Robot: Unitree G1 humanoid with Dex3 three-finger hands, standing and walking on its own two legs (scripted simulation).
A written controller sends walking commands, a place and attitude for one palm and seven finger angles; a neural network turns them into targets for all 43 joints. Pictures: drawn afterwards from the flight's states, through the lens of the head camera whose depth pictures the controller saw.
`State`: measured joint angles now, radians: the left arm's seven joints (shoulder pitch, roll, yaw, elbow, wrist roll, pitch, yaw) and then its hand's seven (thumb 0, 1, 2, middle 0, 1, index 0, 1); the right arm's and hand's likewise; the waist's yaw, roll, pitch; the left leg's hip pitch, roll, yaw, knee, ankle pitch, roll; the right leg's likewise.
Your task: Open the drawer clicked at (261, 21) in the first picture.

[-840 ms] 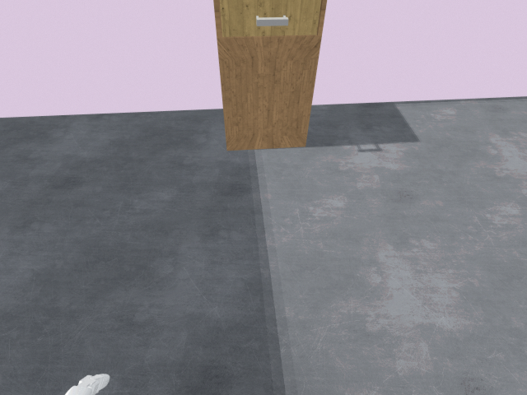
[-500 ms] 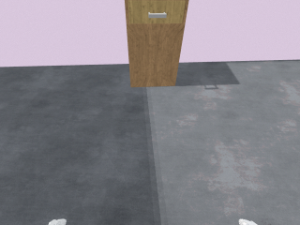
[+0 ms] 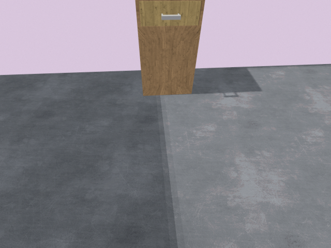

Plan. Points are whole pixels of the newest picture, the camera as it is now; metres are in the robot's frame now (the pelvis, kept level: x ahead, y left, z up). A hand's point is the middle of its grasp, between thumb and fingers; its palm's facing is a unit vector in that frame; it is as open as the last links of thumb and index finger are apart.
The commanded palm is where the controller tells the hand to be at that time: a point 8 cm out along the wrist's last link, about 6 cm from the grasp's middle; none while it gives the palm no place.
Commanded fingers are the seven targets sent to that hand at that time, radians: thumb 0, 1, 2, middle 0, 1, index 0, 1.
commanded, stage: stand and wait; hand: left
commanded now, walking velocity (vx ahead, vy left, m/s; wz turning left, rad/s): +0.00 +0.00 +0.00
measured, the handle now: (170, 16) +1.56 +0.05 -0.04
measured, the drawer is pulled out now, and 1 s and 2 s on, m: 0.00 0.00 0.00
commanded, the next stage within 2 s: look at it before walking up in 0.04 s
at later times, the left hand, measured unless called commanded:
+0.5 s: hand out of the picture +0.06 +0.25 -0.16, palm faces -0.04 -0.94 -0.33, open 7.4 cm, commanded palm none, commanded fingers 0.00 0.90 0.90 -0.20 -0.30 -0.20 -0.30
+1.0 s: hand out of the picture +0.07 +0.20 -0.18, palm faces -0.12 -0.96 -0.24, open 7.4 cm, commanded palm none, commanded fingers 0.00 0.90 0.90 -0.20 -0.30 -0.20 -0.30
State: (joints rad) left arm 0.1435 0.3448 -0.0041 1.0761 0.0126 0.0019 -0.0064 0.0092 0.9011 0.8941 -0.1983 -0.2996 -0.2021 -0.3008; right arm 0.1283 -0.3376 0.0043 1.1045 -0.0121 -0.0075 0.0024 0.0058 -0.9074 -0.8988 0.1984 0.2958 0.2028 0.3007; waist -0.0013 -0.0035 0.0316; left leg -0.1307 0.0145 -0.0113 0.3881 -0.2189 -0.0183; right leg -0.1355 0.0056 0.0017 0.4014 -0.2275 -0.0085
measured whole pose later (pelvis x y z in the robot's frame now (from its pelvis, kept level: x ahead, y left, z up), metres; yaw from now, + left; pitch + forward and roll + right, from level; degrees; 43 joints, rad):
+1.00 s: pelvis +0.04 -0.02 -0.01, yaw -8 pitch -1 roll +1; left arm 0.31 0.25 0.03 1.05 0.03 0.04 -0.04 0.01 0.90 0.89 -0.19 -0.30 -0.20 -0.30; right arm 0.25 -0.24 -0.02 1.06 -0.03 -0.03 0.01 0.00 -0.91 -0.90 0.20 0.30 0.20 0.30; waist 0.01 0.00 0.00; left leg -0.10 0.06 0.12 0.48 -0.36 -0.03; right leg -0.30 0.00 -0.02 0.75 -0.47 -0.01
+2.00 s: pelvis +0.46 -0.06 +0.00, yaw -25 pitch -1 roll -2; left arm 0.20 0.19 0.08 1.02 0.04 0.03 -0.02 0.00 0.91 0.90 -0.19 -0.30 -0.19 -0.30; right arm 0.46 -0.12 -0.03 1.13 -0.02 -0.09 -0.03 0.00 -0.93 -0.90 0.19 0.29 0.20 0.30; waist -0.02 -0.04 0.02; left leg 0.00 -0.01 0.29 0.30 -0.30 0.08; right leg -0.65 -0.10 -0.03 1.04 -0.08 0.01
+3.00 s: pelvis +0.81 -0.28 -0.01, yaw -31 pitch +0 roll +1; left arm 0.16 0.17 0.06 0.98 0.02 -0.02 0.01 0.01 0.91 0.89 -0.19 -0.30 -0.20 -0.30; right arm 0.24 -0.19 -0.05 1.05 -0.02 0.00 -0.01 -0.01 -0.95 -0.90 0.20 0.30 0.20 0.30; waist -0.02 0.01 0.07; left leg -0.29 0.05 0.07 0.54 -0.23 -0.02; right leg -0.34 -0.06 -0.08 0.66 -0.31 0.05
